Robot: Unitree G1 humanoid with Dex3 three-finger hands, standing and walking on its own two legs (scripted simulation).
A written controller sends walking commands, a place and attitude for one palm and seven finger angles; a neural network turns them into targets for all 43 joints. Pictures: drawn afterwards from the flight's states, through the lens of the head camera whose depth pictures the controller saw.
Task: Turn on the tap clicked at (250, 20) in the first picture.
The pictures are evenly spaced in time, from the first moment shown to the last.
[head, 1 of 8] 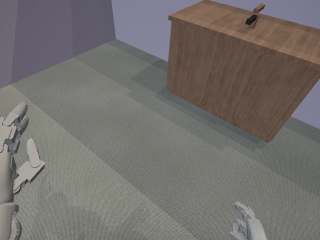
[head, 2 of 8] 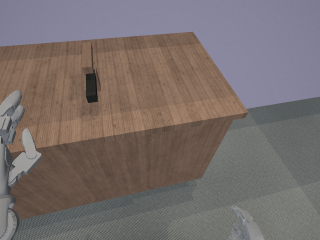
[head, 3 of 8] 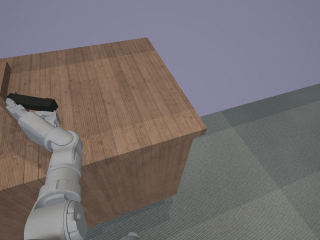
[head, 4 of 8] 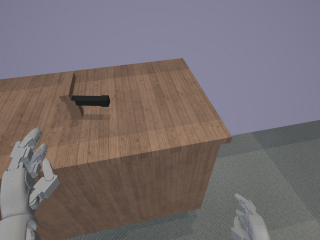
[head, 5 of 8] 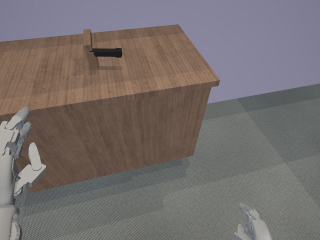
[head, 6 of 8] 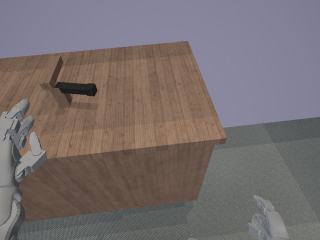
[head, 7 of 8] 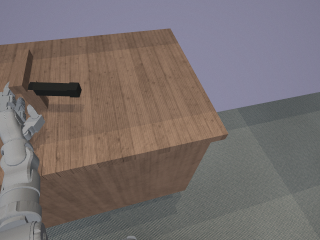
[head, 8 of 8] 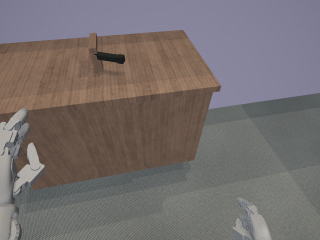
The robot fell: no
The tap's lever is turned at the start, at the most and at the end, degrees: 0 86 64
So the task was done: yes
